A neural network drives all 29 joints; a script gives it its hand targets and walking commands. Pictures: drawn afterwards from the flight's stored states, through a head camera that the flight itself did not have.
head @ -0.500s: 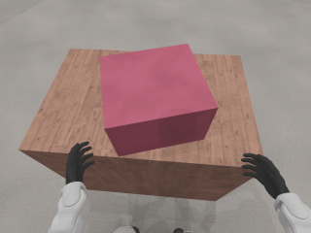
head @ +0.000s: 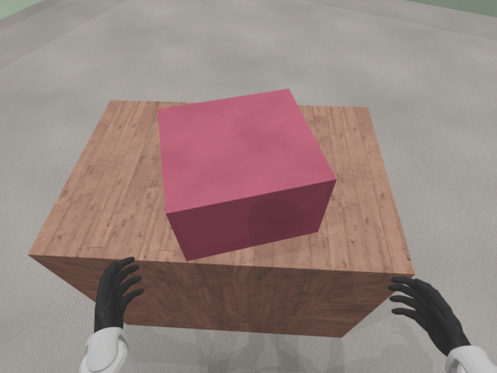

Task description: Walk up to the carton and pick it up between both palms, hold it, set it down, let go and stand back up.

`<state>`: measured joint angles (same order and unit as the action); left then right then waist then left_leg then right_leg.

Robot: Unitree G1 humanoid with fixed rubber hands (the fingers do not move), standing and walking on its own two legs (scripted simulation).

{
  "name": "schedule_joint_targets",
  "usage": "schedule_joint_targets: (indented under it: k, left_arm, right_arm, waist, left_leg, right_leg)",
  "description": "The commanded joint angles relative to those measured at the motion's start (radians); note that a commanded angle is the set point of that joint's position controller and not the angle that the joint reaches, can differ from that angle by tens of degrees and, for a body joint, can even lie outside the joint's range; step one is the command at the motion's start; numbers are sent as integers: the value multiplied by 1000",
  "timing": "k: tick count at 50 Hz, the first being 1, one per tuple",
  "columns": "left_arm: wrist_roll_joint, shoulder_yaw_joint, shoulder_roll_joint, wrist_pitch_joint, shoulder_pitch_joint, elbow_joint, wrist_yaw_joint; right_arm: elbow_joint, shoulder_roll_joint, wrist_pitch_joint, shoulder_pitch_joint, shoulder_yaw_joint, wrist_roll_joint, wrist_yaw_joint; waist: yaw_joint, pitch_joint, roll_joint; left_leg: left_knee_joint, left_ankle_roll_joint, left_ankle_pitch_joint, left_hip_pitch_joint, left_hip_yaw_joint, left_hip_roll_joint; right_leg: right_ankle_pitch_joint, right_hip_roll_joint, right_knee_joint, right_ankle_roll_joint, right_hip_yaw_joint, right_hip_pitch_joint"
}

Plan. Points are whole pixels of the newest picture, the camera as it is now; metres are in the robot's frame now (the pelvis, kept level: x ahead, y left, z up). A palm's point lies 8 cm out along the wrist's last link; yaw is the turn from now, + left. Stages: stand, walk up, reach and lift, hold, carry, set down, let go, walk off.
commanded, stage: set down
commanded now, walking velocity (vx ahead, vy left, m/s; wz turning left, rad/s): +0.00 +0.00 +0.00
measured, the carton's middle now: (239, 171) +0.49 +0.08 -0.03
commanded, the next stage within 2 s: none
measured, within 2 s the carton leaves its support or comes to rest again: neither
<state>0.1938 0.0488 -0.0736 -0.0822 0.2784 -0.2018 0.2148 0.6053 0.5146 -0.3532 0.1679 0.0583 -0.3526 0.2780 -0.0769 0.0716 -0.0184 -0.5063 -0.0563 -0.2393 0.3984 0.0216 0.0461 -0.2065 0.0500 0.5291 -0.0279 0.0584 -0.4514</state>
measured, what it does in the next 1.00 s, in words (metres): stands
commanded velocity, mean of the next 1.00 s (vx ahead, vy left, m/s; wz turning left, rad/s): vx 0.00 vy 0.00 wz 0.00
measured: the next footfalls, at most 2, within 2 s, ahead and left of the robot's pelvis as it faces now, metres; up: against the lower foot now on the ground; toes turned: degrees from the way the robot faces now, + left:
none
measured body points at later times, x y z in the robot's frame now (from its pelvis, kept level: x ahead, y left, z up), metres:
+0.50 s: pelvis +0.01 +0.00 +0.00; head +0.06 +0.00 +0.45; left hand +0.19 +0.23 -0.04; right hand +0.22 -0.27 -0.04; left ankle +0.01 +0.16 -0.73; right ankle +0.03 -0.10 -0.73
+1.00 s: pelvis +0.01 +0.00 +0.00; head +0.05 +0.01 +0.45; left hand +0.19 +0.24 -0.06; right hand +0.21 -0.26 -0.05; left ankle +0.01 +0.16 -0.73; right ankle +0.03 -0.10 -0.73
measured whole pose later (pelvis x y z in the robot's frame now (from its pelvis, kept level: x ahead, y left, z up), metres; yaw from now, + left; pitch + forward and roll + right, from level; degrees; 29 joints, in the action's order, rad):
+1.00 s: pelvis +0.01 +0.00 +0.00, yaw +0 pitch +6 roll +0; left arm 0.15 0.05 -0.14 0.02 0.27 -0.29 0.12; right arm 0.61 0.40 -0.27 0.21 0.06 -0.35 0.18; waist -0.06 0.02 0.03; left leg -0.51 -0.06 -0.26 0.35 0.02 0.05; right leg -0.23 0.05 0.53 -0.03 0.06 -0.40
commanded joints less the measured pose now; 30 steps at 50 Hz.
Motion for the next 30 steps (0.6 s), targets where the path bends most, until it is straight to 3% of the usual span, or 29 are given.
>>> schedule_joint_targets:
  k: [1, 2, 3, 4, 7, 8, 11, 12, 14, 15, 16, 17, 19, 20, 22, 23, 24, 26, 30]
  left_arm:
    - [-118, 31, -96, -20, -161, 189, -12]
    - [-107, 19, -92, -29, -176, 239, 0]
    - [-123, 28, -95, -13, -153, 182, -6]
    - [-119, 23, -92, -11, -160, 184, -3]
    - [-142, 8, -84, 25, -168, 139, -17]
    - [-143, 26, -101, 35, -171, 134, -18]
    - [-148, 38, -100, 31, -151, 233, -8]
    - [-158, 36, -112, 39, -121, 172, -24]
    - [-162, 46, -90, 31, -114, 255, -11]
    - [-172, 56, -111, 42, -102, 165, -35]
    - [-176, 48, -107, 38, -112, 215, -32]
    - [-178, 49, -108, 42, -101, 193, -34]
    - [-183, 58, -122, 43, -82, 180, -50]
    - [-163, 56, -113, 19, -65, 283, -36]
    - [-181, 59, -113, 18, -42, 231, -44]
    - [-170, 55, -115, 3, -56, 305, -30]
    - [-174, 59, -123, 11, -51, 237, -45]
    - [-172, 58, -134, 8, -48, 219, -54]
    - [-165, 56, -124, -6, -2, 252, -56]
  right_arm:
    - [-244, 158, -15, -154, -61, -52, -11]
    - [-276, 168, -22, -176, -78, -53, -5]
    - [-231, 144, -5, -146, -63, -49, -9]
    - [-246, 142, -2, -144, -62, -50, -5]
    - [-202, 138, 29, -139, -76, -24, -13]
    - [-220, 124, 35, -139, -68, -31, -17]
    - [-258, 153, 24, -113, -72, -45, -12]
    - [-208, 131, 31, -89, -70, -24, -22]
    - [-254, 157, 15, -89, -68, -47, -16]
    - [-173, 122, 29, -58, -47, -33, -29]
    - [-210, 126, 21, -66, -52, -31, -31]
    - [-179, 119, 24, -60, -48, -32, -33]
    - [-179, 106, 22, -41, -41, -16, -47]
    - [-247, 129, -3, -44, -56, -31, -40]
    - [-201, 114, -8, -28, -46, -25, -45]
    - [-236, 138, -22, -44, -56, -38, -41]
    - [-194, 107, -8, -22, -35, -26, -51]
    - [-193, 99, -6, -23, -37, -10, -57]
    - [-200, 112, -29, -2, -34, -18, -63]
  waist:
    - [48, 120, 181]
    - [40, 138, 176]
    - [49, 114, 163]
    - [37, 110, 153]
    - [64, 64, 138]
    - [49, 85, 132]
    - [38, 136, 104]
    - [61, 122, 114]
    - [34, 180, 83]
    - [60, 141, 103]
    - [61, 161, 84]
    - [52, 145, 70]
    - [64, 134, 98]
    - [49, 196, 89]
    - [56, 179, 85]
    - [48, 196, 87]
    - [64, 160, 102]
    - [62, 150, 114]
    - [65, 181, 92]
  left_leg:
    - [53, 40, 59, -136, -41, -63]
    - [51, 39, 71, -138, -35, -60]
    - [58, 39, 49, -136, -39, -64]
    - [61, 36, 49, -135, -33, -64]
    - [75, 38, 2, -138, -31, -64]
    - [69, 38, 11, -134, -37, -68]
    - [65, 27, 97, -161, -29, -62]
    - [66, 31, 97, -169, -37, -67]
    - [64, 25, 173, -183, -28, -60]
    - [52, 28, 154, -165, -36, -73]
    - [50, 26, 148, -172, -32, -70]
    - [61, 25, 157, -183, -34, -66]
    - [62, 27, 174, -186, -35, -70]
    - [49, 19, 235, -196, -28, -67]
    - [43, 17, 221, -174, -27, -73]
    - [33, 16, 250, -192, -23, -64]
    - [36, 21, 220, -172, -29, -74]
    - [41, 27, 198, -168, -30, -73]
    - [25, 16, 256, -184, -23, -76]
  right_leg:
    - [-140, -58, -179, -12, 80, 191]
    - [-141, -50, -167, -13, 68, 186]
    - [-134, -50, -168, -17, 66, 192]
    - [-135, -46, -163, -20, 61, 190]
    - [-144, -50, -180, -32, 64, 192]
    - [-157, -61, -181, -21, 75, 200]
    - [-70, -47, -163, -24, 56, 210]
    - [-30, -42, -159, -23, 49, 224]
    - [31, -35, -152, -25, 39, 235]
    - [52, -45, -154, -18, 59, 258]
    - [41, -47, -157, -19, 61, 260]
    - [49, -40, -157, -20, 50, 255]
    - [115, -34, -159, -14, 44, 276]
    - [170, -25, -140, -14, 27, 284]
    - [187, -28, -138, -17, 41, 297]
    - [191, -15, -128, -11, 30, 275]
    - [188, -27, -141, -5, 49, 284]
    - [185, -34, -137, -1, 52, 287]
    - [288, -27, -127, 5, 46, 305]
